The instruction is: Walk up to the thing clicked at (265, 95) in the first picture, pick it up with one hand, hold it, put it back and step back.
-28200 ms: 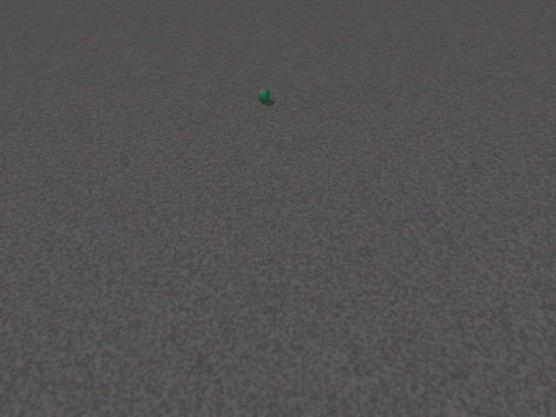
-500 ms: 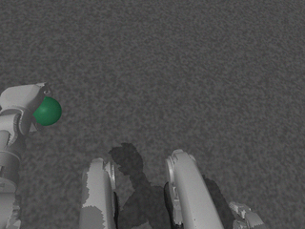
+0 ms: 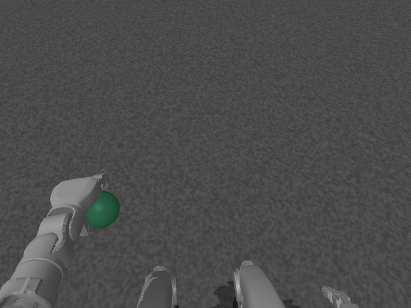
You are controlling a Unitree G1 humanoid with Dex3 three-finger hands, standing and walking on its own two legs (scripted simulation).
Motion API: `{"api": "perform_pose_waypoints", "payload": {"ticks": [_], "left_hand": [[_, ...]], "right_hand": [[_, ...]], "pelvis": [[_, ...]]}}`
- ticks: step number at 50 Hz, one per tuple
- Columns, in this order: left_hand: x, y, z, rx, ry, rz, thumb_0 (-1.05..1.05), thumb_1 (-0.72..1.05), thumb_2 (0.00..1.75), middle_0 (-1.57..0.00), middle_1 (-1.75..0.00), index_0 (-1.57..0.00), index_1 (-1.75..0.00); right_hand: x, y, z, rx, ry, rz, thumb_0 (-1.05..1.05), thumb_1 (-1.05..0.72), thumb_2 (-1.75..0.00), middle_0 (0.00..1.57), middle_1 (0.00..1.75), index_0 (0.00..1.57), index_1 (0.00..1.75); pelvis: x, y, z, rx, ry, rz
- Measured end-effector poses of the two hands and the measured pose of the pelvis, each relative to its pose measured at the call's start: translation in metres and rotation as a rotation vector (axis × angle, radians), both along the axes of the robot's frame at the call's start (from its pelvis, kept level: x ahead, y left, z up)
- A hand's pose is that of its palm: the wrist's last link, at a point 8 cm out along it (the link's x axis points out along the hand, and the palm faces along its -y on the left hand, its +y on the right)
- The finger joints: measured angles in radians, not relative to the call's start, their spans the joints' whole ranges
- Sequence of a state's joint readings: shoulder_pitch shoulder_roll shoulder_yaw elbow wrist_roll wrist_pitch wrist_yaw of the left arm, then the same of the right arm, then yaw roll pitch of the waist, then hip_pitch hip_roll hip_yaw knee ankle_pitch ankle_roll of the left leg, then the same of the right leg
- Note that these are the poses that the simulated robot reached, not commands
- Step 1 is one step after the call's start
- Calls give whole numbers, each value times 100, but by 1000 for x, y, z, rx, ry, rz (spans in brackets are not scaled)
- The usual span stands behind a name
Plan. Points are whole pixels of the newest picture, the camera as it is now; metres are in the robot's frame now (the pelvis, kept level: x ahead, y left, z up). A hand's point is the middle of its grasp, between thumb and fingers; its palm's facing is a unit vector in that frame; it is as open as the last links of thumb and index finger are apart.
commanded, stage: lift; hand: left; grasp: from above
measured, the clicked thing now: (100, 209) +0.37 +0.23 -0.11
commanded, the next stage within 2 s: hold in 0.50 s
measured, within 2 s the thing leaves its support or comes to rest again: neither
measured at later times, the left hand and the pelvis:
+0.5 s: hand (79, 192) +0.36 +0.23 +0.01, palm faces -0.44 -0.08 -0.89, open 10.8 cm; pelvis +0.04 +0.00 +0.09, yaw +0 degrees
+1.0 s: hand (68, 178) +0.36 +0.23 +0.06, palm faces -0.46 -0.05 -0.89, open 10.8 cm; pelvis +0.06 +0.00 +0.12, yaw +0 degrees
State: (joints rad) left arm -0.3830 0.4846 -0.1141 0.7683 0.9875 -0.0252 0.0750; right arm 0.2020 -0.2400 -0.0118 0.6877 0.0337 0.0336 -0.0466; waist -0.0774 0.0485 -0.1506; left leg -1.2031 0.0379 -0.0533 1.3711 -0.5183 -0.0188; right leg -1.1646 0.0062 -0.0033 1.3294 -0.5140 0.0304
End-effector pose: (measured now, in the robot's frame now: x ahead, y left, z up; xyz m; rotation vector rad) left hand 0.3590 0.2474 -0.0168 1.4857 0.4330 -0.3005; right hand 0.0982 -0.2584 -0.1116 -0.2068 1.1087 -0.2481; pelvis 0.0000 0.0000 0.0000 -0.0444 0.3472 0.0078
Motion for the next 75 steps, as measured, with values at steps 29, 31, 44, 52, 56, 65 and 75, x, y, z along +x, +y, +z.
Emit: {"api": "perform_pose_waypoints", "payload": {"ticks": [29,31,44,52,56,65,75], "left_hand": [[7,-20,99,5,-6,33,-2,-2,62,-71,-93,-47,-74],[8,-20,103,3,-4,32,-2,-2,62,-71,-93,-47,-74],[11,-19,128,11,1,-3,-2,-1,61,-71,-93,-47,-74],[11,-21,139,12,4,-15,-2,-1,61,-70,-93,-47,-74],[10,-23,145,10,-1,-20,-2,-1,62,-70,-94,-47,-74],[5,-27,154,9,-4,-25,-2,-1,62,-69,-95,-46,-74],[-2,-32,160,7,2,-25,-2,0,62,-68,-95,-46,-74]], "right_hand": [[24,-4,97,18,-34,-27,1,-91,-90,20,30,20,30],[29,-4,101,21,-44,-26,1,-91,-90,20,30,20,30],[54,-1,117,33,-94,-12,1,-91,-90,20,30,20,30],[65,0,122,43,-119,-5,1,-91,-90,20,30,20,30],[70,0,124,47,-127,-1,1,-91,-90,20,30,20,30],[75,0,129,57,-148,7,1,-91,-90,20,30,20,30],[79,-1,133,65,-166,16,1,-91,-90,20,30,20,30]], "pelvis": [[42,-1,99,30,-178,-8],[45,0,102,31,-186,-9],[55,2,115,37,-228,-14],[58,1,119,40,-248,-17],[58,0,121,41,-257,-19],[56,-2,125,45,-279,-22],[54,-5,129,48,-298,-22]]}}
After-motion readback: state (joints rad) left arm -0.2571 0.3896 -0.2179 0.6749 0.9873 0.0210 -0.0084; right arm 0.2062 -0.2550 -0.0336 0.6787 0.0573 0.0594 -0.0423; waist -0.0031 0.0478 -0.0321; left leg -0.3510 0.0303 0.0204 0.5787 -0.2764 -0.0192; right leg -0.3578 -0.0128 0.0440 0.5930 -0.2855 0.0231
